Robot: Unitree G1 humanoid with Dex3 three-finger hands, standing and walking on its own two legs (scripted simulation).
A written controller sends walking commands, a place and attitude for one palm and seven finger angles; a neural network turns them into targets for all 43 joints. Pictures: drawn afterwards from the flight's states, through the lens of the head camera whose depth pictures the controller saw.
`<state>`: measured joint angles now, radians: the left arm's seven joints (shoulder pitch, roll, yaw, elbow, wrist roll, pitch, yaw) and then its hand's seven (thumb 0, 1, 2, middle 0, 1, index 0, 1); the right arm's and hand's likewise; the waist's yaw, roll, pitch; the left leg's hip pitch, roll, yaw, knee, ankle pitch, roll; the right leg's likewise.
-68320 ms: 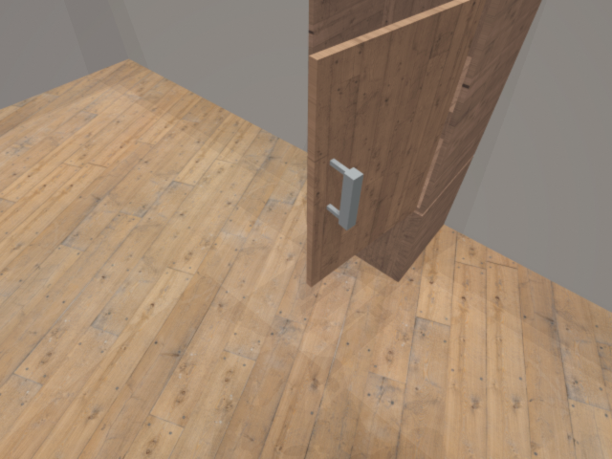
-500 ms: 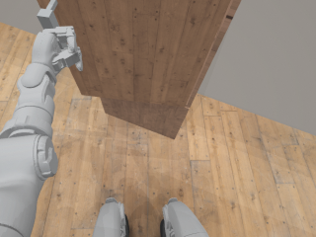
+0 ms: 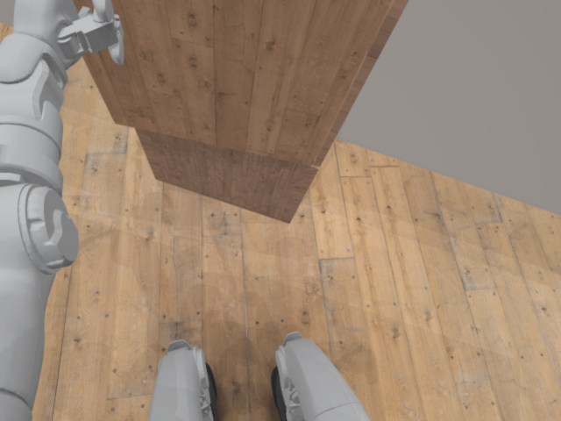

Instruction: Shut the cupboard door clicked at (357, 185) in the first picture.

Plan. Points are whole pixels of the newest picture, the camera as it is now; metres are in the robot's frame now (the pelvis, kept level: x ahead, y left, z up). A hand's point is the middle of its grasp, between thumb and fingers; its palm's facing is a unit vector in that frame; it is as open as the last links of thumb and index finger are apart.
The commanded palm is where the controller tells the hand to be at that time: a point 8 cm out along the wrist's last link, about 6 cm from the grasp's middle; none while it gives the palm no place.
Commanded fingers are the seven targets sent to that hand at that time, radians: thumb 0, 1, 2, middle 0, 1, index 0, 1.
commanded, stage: push the door shut along its arc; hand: left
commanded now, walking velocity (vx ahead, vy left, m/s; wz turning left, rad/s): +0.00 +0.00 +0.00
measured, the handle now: out of the picture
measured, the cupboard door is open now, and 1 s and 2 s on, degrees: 8 8 8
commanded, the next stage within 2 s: pull the fist back off the door in 0.14 s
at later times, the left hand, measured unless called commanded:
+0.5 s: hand (139, 24) +0.61 +0.09 +0.10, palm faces +0.07 -1.00 -0.03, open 3.1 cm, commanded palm +0.57 +0.13 +0.11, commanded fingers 0.00 0.90 0.90 -1.30 -1.50 -1.30 -1.50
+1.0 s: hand (142, 78) +0.52 +0.09 +0.11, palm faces +0.03 -1.00 -0.01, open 3.1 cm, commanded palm +0.48 +0.14 +0.11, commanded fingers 0.00 0.90 0.90 -1.30 -1.50 -1.30 -1.50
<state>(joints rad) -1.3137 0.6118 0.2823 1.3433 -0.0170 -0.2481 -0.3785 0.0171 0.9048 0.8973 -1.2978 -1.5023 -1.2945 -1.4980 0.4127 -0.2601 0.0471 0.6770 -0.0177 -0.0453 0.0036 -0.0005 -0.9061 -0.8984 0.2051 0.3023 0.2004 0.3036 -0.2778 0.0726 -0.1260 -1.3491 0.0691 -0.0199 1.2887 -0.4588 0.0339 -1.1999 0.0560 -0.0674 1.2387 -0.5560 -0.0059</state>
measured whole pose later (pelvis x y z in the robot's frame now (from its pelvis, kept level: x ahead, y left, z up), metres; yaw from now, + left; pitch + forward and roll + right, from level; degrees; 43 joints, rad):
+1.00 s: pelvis +0.02 -0.02 +0.04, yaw +3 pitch +22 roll -2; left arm -0.87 0.25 0.24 1.11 -0.04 -0.45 0.01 0.02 0.90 0.90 -1.30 -1.50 -1.30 -1.50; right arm 0.36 -0.27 -0.03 0.64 -0.03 0.04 0.07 0.00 -0.91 -0.90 0.20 0.30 0.20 0.30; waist -0.17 0.05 -0.16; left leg -1.08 0.05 -0.01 1.12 -0.43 0.00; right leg -0.95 0.04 -0.06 1.12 -0.55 -0.04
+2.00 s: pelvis +0.04 -0.01 +0.12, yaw +4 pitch +0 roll +0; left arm 0.04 0.27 0.08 0.10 -0.08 -0.07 0.05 0.02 0.90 0.90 -1.03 -1.21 -1.03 -1.20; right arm 0.15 -0.23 0.05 0.54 0.06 0.03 -0.09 0.01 -0.91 -0.90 0.20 0.30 0.20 0.30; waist 0.02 0.06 -0.05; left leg -0.33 0.00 0.03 0.57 -0.25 0.01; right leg -0.22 0.00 -0.02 0.57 -0.36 -0.01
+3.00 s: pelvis +0.04 -0.02 +0.13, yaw +4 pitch -3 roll +0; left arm 0.45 0.34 0.35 -0.34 -0.08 -0.08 0.09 0.01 0.89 0.90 -0.21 -0.30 -0.21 -0.30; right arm 0.19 -0.23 0.03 0.62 0.02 -0.06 -0.08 0.01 -0.91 -0.90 0.20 0.30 0.20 0.30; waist 0.05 0.08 -0.03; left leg -0.19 0.01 0.02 0.45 -0.21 0.01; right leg -0.05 0.02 -0.03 0.40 -0.29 -0.02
